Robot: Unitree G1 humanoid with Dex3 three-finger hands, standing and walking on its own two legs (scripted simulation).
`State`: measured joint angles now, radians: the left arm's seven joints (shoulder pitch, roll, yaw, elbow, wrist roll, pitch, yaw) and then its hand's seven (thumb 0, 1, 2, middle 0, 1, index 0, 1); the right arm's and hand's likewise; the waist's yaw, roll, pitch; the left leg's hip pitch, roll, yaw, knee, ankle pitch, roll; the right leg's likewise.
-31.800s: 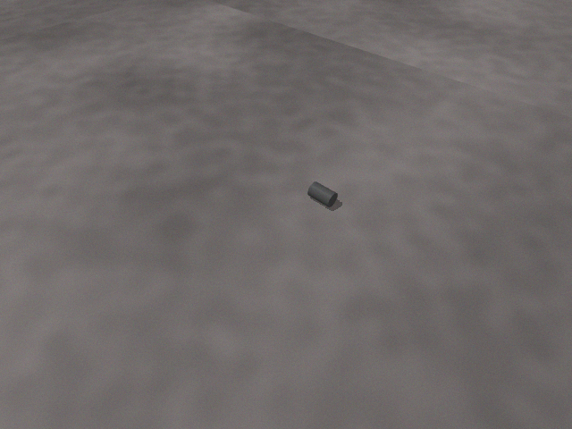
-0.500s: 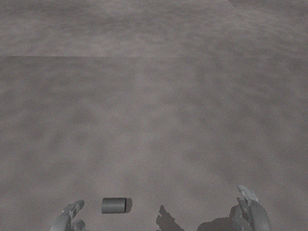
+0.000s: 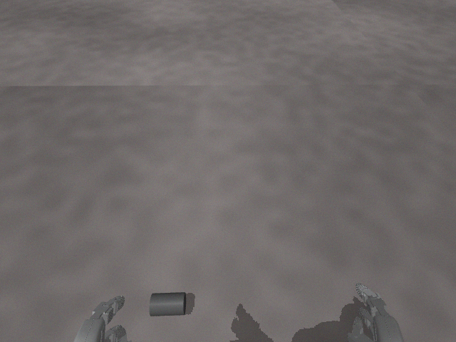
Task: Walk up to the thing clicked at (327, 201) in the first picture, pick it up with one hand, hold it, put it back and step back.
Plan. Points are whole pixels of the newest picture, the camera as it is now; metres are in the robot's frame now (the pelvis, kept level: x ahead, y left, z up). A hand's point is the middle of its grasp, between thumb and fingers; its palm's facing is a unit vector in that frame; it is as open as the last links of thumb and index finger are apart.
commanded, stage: home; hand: left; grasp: from above
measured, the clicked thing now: (168, 304) +0.43 +0.24 -0.68
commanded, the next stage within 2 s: stand in 1.16 s
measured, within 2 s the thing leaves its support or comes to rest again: neither
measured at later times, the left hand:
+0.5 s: hand out of the picture +0.16 +0.18 -0.05, palm faces +0.04 -0.98 -0.21, open 7.4 cm
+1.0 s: hand out of the picture +0.17 +0.18 -0.05, palm faces +0.04 -0.98 -0.20, open 7.4 cm
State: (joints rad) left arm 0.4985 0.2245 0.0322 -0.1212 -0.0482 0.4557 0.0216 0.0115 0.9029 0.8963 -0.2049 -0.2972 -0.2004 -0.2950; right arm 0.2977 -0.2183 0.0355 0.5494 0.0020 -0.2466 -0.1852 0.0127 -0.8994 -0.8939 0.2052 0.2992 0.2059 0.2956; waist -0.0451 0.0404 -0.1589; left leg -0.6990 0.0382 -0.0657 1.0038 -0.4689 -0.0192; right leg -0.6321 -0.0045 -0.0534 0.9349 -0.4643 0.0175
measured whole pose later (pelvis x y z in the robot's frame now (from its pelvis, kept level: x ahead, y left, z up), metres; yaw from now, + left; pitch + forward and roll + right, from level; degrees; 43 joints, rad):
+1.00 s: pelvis +0.01 +0.00 +0.00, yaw +0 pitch +10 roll -3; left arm 0.50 0.23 0.03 -0.14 -0.05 0.46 0.02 0.01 0.90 0.90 -0.20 -0.30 -0.20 -0.29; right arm 0.29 -0.21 0.03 0.54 0.00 -0.24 -0.19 0.01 -0.90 -0.89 0.21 0.30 0.21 0.30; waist -0.04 0.04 -0.16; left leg -0.71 0.04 -0.07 1.01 -0.49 -0.02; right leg -0.64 0.00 -0.05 0.94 -0.48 0.02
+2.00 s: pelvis +0.00 +0.01 +0.06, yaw +0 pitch -4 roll +0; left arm 0.20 0.28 0.04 1.12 0.04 0.01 0.03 0.01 0.90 0.90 -0.21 -0.30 -0.20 -0.30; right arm 0.16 -0.28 -0.03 1.09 -0.03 0.00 -0.02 0.00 -0.90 -0.89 0.20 0.30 0.20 0.30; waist 0.02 0.02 0.06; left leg -0.15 0.00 -0.02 0.42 -0.20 0.00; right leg -0.11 -0.04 -0.02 0.40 -0.22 0.03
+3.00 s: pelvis +0.01 +0.00 +0.07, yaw -1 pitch -3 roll +0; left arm 0.10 0.32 0.03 1.16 0.02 0.00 0.01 0.00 0.90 0.90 -0.21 -0.30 -0.20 -0.30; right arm 0.11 -0.32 0.00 1.14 -0.02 -0.01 -0.01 0.00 -0.90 -0.89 0.20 0.30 0.20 0.30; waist 0.00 0.01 0.07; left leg -0.11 0.02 -0.01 0.34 -0.18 -0.02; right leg -0.08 -0.02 -0.02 0.32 -0.19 0.02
